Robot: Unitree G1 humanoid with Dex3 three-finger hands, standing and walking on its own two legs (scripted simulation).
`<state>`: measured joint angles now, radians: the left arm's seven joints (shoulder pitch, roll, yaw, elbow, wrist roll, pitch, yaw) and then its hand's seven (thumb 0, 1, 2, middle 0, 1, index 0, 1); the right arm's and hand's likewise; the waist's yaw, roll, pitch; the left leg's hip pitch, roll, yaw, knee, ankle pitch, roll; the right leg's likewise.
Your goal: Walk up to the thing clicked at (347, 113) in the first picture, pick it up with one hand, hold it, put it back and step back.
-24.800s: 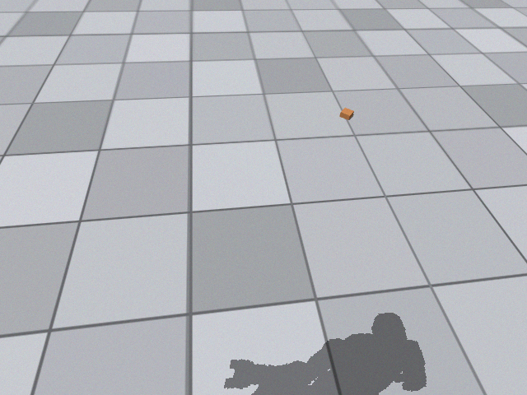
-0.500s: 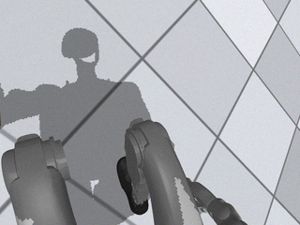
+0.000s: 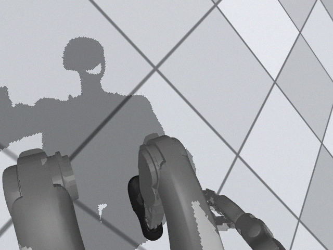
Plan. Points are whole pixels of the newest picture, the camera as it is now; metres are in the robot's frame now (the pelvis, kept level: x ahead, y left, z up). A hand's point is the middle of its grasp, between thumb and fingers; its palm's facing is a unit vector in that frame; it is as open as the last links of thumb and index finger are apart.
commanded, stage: rest palm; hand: left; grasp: from above
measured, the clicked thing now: out of the picture +0.38 +0.32 -0.28
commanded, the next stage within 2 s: close in 0.86 s
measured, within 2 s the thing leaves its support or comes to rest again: neither
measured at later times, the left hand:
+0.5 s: hand out of the picture +0.34 +0.29 -0.26, palm faces -0.44 -0.11 -0.89, open 14.0 cm
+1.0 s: hand out of the picture +0.36 +0.32 -0.26, palm faces -0.53 -0.12 -0.84, open 14.0 cm
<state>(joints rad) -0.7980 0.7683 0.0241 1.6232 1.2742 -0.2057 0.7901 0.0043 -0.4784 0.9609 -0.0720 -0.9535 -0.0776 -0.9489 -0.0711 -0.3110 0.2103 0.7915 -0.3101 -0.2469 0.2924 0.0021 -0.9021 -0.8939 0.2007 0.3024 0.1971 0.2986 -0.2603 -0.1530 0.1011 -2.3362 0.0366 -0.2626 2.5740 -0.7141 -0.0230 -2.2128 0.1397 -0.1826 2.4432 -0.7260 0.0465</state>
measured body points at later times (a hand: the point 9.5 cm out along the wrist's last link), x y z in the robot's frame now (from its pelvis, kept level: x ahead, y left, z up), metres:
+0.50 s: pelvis +0.00 +0.00 +0.00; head +0.23 +0.14 +0.36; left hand +0.36 +0.30 -0.21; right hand +0.11 -0.25 -0.08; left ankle +0.07 +0.13 -0.26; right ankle +0.10 -0.11 -0.26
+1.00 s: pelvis +0.00 +0.00 +0.00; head +0.25 +0.13 +0.35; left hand +0.38 +0.33 -0.21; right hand +0.11 -0.24 -0.08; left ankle +0.07 +0.13 -0.26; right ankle +0.10 -0.11 -0.26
